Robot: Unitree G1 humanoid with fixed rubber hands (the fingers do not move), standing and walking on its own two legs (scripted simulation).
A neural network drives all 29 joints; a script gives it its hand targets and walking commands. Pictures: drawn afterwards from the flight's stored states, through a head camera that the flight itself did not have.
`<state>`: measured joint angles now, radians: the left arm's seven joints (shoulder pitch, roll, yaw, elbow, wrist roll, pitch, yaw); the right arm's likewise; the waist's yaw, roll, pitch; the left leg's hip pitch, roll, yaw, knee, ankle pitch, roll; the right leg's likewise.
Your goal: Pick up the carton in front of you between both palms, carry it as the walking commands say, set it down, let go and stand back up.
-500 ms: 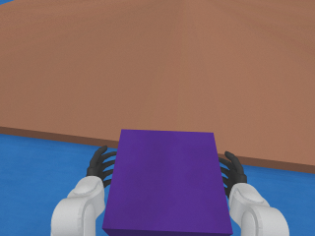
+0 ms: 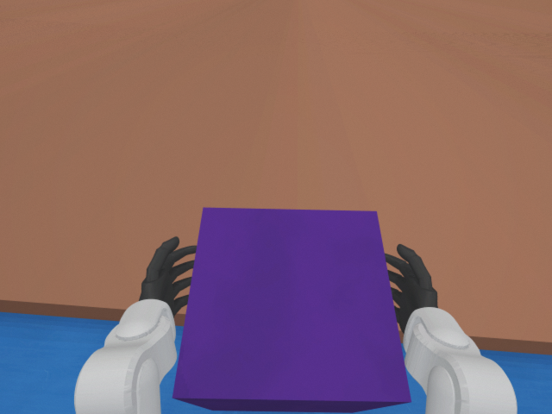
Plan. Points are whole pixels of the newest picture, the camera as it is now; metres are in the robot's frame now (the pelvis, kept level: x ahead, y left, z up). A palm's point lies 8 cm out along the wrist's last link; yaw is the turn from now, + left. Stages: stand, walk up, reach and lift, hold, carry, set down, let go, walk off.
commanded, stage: carry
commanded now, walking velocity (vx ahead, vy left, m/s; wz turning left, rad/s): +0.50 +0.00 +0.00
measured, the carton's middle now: (285, 321) +0.25 +0.00 +0.05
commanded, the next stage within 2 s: none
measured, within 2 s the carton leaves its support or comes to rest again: neither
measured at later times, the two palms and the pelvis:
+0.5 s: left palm (220, 114) +0.65 +0.14 +0.14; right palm (370, 121) +0.64 -0.16 +0.14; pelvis +0.30 -0.01 -0.01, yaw -1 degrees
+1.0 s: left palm (230, 86) +0.77 +0.13 +0.14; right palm (361, 90) +0.78 -0.17 +0.14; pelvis +0.43 -0.02 +0.00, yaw +0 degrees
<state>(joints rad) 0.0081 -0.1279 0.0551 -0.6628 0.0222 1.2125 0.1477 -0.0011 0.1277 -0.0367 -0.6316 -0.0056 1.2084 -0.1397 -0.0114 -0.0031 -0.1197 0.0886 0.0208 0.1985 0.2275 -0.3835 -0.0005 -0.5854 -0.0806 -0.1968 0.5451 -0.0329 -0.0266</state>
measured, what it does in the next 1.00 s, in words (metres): walks ahead: right foot, then left foot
